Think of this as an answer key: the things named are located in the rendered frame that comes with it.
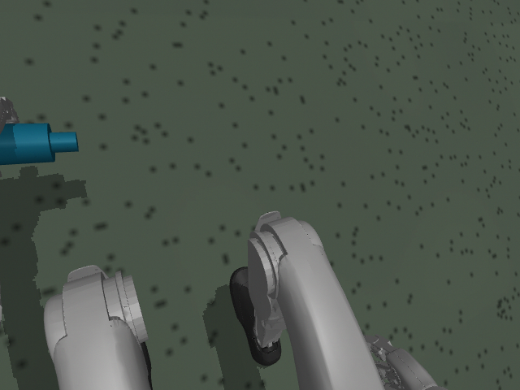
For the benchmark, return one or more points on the left robot hand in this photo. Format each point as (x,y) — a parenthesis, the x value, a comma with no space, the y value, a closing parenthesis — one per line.
(7,114)

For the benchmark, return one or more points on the right robot hand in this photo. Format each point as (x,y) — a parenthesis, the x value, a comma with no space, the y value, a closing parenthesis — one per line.
(402,370)

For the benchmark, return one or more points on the right robot foot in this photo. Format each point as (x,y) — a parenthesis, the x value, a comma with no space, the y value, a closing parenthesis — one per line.
(245,313)

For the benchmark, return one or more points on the bottle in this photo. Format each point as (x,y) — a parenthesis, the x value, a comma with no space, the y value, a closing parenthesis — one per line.
(22,143)

